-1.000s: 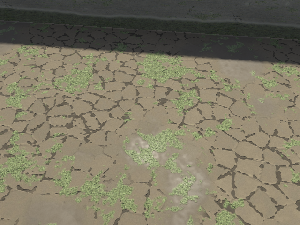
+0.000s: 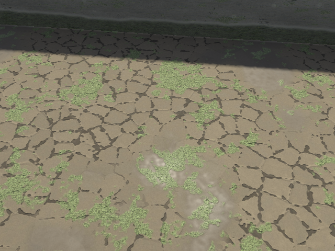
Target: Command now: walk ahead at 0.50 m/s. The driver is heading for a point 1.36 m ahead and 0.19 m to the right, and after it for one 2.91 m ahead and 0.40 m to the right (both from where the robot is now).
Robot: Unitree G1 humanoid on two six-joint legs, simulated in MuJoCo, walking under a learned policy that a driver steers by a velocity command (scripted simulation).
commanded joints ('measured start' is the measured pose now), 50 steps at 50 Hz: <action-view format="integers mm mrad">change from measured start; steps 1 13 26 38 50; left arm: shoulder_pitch -121 -119 -133 -93 -120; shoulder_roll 80 79 71 56 81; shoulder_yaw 21 21 17 16 22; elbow -109 -108 -115 -86 -108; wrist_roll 4 4 1 -1 4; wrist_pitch -10 -8 -11 -21 -9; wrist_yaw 0 -1 0 2 0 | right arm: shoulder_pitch -99 -98 -124 -77 -95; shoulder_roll -54 -53 -60 -66 -55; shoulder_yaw -17 -17 -17 -20 -18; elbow -104 -105 -111 -93 -104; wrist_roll -13 -14 -4 8 -14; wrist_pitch -20 -18 -18 -13 -20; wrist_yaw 10 10 5 -10 9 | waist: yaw -12 -11 -3 7 -12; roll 1 6 13 13 3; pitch -49 -46 3 -30 -50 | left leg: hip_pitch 10 6 -17 -7 14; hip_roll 87 88 90 103 89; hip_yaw -88 -87 -91 -131 -80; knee -99 -99 -112 -176 -93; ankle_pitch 391 387 366 179 393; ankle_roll -1 -1 0 8 -3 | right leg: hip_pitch -16 -19 -39 -1 -22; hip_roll -39 -38 -31 -12 -35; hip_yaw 47 48 41 28 50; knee -54 -53 -61 -70 -51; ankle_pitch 375 375 348 154 382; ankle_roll -23 -22 -18 -20 -24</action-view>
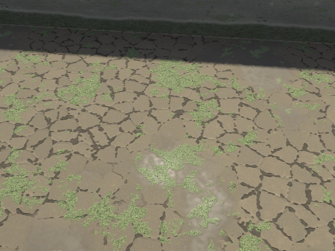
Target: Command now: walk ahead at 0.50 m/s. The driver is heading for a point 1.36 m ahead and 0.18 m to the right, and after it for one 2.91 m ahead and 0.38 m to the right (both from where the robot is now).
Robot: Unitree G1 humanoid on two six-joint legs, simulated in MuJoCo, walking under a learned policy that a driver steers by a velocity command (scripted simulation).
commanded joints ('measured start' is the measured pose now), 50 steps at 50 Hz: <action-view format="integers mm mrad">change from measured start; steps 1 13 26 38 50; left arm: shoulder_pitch -60 -31 -42 -18 128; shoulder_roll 65 59 72 80 123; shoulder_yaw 20 18 23 31 4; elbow -76 -58 -16 -3 25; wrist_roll -2 -1 -3 -11 7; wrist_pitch -20 -16 -1 -11 -39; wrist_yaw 4 3 -3 12 30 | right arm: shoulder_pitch -24 5 9 13 120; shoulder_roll -57 -47 -67 -103 -143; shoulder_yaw -17 -10 -19 -42 -50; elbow -79 -63 4 12 68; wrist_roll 1 0 1 20 -6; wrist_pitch -20 -20 -36 -6 31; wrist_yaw -6 -5 19 -13 -24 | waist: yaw -1 1 4 9 5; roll -2 -13 8 2 -16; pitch -132 -126 -69 -70 1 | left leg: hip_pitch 44 42 167 181 255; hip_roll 89 100 123 124 103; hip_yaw -114 -123 -147 -166 -193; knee -146 -176 -348 -327 -453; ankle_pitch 231 187 477 477 375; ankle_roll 2 4 9 33 72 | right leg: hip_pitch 45 54 109 39 -28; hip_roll -22 -30 -95 -72 -105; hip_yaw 30 51 98 53 78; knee -63 -104 -314 -259 -331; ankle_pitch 202 156 357 251 237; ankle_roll -24 -25 -13 0 -65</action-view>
